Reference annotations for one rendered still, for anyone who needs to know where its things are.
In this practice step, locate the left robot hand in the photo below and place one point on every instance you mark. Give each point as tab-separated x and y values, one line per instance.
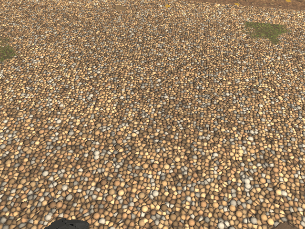
64	223

